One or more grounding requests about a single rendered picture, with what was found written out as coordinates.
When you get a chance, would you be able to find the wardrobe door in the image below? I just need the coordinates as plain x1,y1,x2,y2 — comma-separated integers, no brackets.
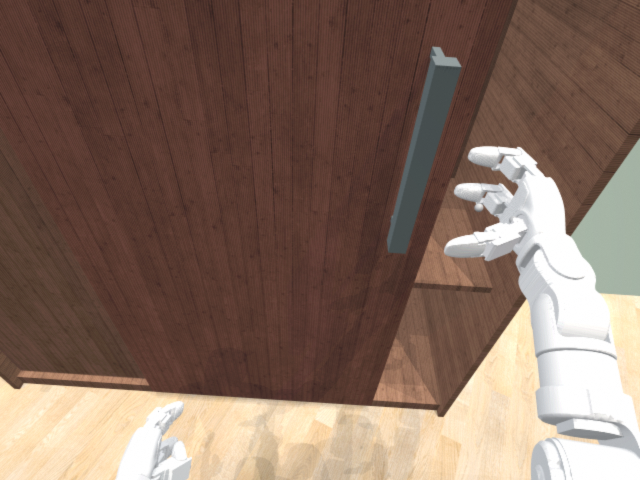
0,128,145,378
0,0,513,406

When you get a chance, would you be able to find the right robot upper arm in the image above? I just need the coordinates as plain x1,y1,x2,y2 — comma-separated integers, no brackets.
531,437,640,480

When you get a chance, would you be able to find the right robot hand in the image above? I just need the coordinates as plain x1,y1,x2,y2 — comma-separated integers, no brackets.
444,146,566,261

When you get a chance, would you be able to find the right robot forearm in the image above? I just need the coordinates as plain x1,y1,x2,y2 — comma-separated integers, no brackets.
516,232,640,458

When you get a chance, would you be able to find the handle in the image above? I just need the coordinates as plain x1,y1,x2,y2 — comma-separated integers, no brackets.
387,47,462,254

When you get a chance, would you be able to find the left robot hand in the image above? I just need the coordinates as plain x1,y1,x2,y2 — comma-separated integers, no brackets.
116,401,192,480

